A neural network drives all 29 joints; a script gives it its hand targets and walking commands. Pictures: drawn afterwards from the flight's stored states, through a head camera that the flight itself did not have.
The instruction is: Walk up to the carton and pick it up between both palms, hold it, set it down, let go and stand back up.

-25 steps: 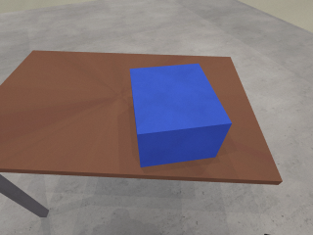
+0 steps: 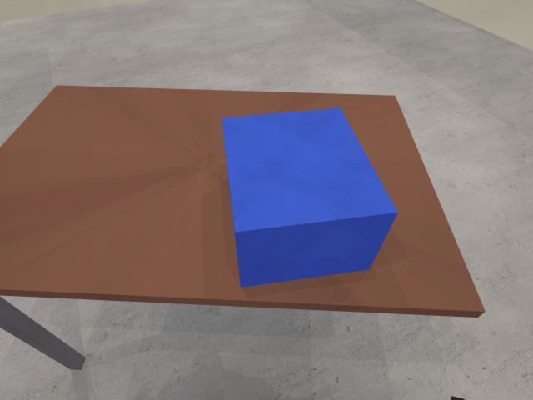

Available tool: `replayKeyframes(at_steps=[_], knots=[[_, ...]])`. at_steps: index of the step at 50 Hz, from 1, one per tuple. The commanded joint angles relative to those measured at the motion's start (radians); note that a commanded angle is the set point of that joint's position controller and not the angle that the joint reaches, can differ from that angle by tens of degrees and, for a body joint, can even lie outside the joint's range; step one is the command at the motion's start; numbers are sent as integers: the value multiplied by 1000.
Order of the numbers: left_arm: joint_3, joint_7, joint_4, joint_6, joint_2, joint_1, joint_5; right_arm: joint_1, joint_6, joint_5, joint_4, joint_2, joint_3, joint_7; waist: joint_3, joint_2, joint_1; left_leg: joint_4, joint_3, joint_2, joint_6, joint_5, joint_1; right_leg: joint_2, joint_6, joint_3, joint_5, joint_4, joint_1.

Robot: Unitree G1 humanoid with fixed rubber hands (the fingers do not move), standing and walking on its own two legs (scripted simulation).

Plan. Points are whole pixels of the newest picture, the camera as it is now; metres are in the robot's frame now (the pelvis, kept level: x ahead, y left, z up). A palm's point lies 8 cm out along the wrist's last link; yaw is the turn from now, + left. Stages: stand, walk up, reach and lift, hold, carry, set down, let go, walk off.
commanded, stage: stand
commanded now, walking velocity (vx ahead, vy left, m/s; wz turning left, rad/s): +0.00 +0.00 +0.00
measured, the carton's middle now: (293, 191) +0.48 -0.05 +0.01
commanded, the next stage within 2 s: none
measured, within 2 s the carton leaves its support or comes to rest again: neither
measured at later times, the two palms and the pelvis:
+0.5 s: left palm out of the picture +0.09 +0.31 -0.11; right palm out of the picture +0.09 -0.31 -0.11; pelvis +0.01 +0.00 +0.00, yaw +0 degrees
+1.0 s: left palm out of the picture +0.09 +0.31 -0.11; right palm out of the picture +0.09 -0.31 -0.11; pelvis +0.01 +0.00 +0.00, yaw +0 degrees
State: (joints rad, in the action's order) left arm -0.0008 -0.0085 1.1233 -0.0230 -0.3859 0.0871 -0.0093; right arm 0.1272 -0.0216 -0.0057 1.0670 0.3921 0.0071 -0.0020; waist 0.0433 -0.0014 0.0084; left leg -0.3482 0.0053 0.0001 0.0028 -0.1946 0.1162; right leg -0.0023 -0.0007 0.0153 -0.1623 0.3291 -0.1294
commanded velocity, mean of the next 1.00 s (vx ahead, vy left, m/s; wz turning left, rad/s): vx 0.00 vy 0.00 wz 0.00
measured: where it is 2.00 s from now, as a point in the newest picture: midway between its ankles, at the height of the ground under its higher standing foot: outside the picture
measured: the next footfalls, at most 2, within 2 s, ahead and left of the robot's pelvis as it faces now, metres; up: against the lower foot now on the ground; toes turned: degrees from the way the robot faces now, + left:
none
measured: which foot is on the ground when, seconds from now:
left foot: down 0.00-1.00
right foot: down 0.00-1.00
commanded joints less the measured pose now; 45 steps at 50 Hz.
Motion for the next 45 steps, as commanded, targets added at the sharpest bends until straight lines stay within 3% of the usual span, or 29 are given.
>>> replayKeyframes(at_steps=[1,45], knots=[[-30,8,-41,-10,-189,-35,0,-21,-11,-1,-42,195,-36,-8,-51,0,-2,70,100,-126,29,108,29,-126,38,-110,97,-59,30],[-35,13,-46,-6,-187,-41,0,-30,-9,-1,-33,189,-39,-11,-61,1,-4,76,92,-123,20,163,-5,-126,32,-102,146,-56,47]])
